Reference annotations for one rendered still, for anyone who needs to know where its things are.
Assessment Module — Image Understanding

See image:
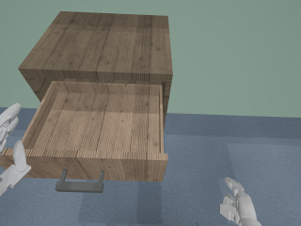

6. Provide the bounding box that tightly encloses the cabinet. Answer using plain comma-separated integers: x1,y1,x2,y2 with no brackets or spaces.
18,11,173,133

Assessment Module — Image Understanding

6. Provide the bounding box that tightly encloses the left robot hand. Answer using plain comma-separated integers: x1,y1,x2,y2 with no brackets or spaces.
0,103,31,198

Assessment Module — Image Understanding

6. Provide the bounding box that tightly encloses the right robot hand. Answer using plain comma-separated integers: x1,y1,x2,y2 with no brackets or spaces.
220,177,257,225

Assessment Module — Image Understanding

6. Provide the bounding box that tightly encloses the handle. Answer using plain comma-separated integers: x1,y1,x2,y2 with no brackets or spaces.
55,169,105,193

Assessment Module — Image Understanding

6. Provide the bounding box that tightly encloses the drawer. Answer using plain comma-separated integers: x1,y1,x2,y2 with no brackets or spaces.
0,81,168,182

